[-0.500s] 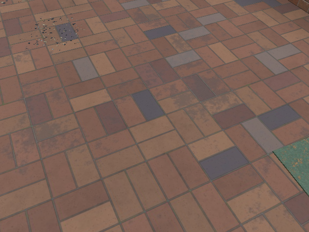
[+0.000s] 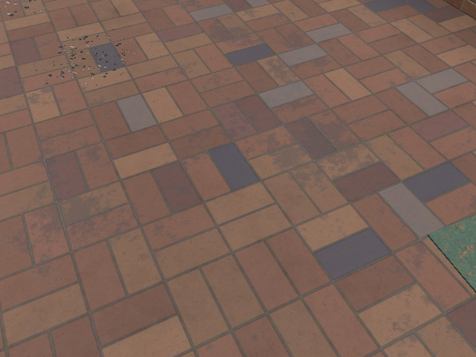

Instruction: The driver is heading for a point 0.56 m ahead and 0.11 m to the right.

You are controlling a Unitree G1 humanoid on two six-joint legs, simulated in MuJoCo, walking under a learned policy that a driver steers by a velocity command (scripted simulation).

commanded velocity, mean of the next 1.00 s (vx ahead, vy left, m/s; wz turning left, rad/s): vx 0.35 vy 0.00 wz -0.07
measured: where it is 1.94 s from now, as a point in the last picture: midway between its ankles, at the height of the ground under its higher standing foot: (260, 334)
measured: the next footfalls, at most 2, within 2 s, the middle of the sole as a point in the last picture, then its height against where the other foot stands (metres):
left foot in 0.74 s outside the picture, level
right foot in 1.22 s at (304, 317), level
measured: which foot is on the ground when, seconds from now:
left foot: down 0.00-0.28, up 0.30-0.72, down 0.74-1.00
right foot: down 0.00-0.74, up 0.76-1.00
